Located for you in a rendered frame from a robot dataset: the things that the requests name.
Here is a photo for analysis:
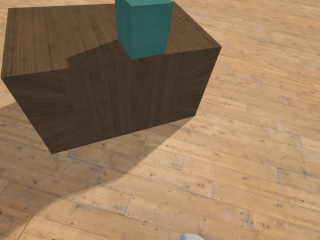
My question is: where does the pedestal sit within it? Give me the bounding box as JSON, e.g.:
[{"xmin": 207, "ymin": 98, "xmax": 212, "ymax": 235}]
[{"xmin": 0, "ymin": 1, "xmax": 222, "ymax": 154}]

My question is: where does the carton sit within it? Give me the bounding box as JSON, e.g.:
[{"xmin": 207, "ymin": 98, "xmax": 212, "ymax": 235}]
[{"xmin": 115, "ymin": 0, "xmax": 174, "ymax": 60}]

